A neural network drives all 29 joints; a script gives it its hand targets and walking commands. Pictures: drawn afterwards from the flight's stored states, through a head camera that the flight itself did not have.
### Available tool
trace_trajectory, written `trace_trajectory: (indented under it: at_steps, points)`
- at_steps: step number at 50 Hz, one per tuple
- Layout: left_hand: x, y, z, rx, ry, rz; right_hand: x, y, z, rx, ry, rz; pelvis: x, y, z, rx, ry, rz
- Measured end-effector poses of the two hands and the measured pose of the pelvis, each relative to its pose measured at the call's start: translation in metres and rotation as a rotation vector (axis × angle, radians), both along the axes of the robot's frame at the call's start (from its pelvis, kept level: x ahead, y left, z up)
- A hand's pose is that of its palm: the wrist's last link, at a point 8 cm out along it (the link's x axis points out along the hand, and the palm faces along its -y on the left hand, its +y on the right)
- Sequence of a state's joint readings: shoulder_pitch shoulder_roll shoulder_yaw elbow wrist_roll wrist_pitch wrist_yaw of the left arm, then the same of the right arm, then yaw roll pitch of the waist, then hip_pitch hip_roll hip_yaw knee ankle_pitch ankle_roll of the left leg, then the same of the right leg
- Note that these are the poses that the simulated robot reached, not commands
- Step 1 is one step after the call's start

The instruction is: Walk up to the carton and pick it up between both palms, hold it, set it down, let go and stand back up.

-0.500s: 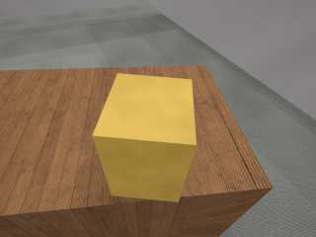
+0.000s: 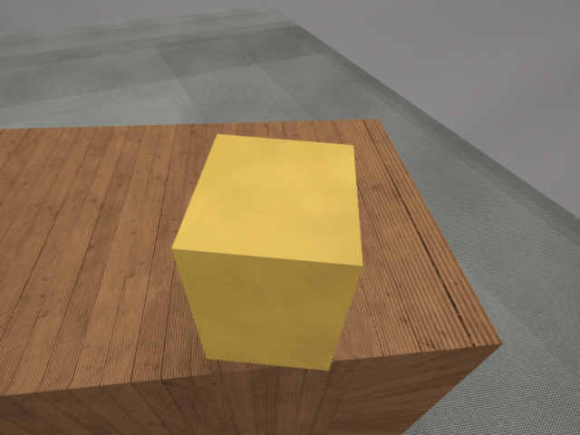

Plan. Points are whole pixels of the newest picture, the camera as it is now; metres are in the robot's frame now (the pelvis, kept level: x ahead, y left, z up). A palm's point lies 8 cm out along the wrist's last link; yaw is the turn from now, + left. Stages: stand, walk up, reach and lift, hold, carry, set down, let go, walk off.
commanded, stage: stand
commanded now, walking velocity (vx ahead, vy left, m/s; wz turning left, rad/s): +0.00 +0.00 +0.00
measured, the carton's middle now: (275, 258) +0.38 +0.03 +0.05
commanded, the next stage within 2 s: none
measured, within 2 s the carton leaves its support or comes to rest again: neither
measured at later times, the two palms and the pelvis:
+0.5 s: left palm out of the picture +0.03 +0.29 -0.13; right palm out of the picture +0.05 -0.29 -0.12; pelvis +0.00 +0.00 +0.00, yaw +0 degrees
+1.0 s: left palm out of the picture +0.04 +0.29 -0.13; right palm out of the picture +0.05 -0.29 -0.12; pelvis +0.00 +0.00 +0.00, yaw +0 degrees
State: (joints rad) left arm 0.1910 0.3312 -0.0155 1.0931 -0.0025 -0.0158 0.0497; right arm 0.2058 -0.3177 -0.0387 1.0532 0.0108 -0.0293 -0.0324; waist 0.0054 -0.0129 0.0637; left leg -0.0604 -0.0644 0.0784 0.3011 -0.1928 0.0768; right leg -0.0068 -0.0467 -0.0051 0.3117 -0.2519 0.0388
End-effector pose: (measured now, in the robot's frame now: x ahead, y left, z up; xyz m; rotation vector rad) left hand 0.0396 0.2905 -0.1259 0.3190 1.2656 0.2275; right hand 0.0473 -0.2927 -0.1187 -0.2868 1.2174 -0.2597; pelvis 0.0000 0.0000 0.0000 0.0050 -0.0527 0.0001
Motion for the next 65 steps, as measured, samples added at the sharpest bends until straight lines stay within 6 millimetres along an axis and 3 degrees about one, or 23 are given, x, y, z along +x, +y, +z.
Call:
trace_trajectory:
  at_steps: [65]
  points:
    - [-0.0025,-0.001,-0.0002,0.001,0.013,0.006,0.0023,-0.0011,-0.0004,0.001,0.004,0.004,0.0016,-0.0015,0.0001,0.0,0.002,0.003]
